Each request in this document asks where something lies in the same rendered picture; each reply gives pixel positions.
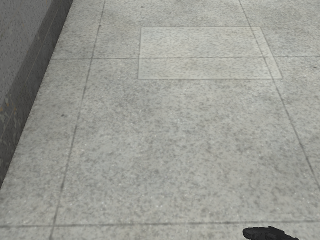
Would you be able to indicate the right robot hand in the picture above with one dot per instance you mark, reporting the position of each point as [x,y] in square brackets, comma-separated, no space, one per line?
[266,233]

